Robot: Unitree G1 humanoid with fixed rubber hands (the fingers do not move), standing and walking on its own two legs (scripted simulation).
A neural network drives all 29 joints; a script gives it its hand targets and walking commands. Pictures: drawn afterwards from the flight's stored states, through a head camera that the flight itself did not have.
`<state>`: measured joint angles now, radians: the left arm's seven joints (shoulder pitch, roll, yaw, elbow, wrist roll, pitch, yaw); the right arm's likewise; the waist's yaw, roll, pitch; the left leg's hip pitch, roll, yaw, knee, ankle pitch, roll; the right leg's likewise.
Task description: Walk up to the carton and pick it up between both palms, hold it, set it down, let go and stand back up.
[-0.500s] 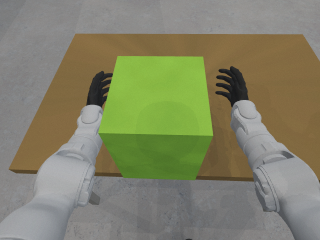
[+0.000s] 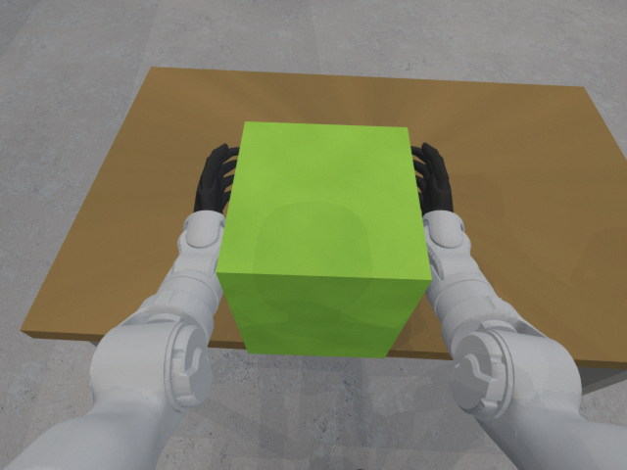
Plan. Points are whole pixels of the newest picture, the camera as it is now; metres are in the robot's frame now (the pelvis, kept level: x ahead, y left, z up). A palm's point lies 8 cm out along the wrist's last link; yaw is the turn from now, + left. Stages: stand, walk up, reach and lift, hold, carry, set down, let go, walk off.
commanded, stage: reach and lift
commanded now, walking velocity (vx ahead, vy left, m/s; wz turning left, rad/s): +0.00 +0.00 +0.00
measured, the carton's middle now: (320, 250) +0.40 +0.00 +0.03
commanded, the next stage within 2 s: none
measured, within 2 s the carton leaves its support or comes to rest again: leaves its support in 1.64 s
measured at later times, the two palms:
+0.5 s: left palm (208, 212) +0.43 +0.14 +0.06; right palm (432, 211) +0.42 -0.15 +0.07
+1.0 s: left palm (207, 214) +0.43 +0.15 +0.06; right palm (432, 211) +0.42 -0.15 +0.07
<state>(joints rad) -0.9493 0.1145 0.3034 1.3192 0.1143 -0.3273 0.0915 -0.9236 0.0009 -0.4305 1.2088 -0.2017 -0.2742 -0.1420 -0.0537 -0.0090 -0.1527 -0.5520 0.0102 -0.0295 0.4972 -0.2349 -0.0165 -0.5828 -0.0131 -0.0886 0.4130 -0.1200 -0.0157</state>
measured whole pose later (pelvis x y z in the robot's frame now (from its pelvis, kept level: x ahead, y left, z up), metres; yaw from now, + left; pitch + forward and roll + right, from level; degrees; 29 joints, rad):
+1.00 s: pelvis +0.04 +0.01 +0.01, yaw +0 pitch +7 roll -1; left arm -0.68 -0.08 0.47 0.89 0.37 -0.18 0.03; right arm -0.70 0.08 -0.57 0.98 -0.41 -0.31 -0.03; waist -0.03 0.00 -0.02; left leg -0.22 0.01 -0.03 0.35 -0.24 0.00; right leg -0.24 -0.01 -0.09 0.24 -0.11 0.00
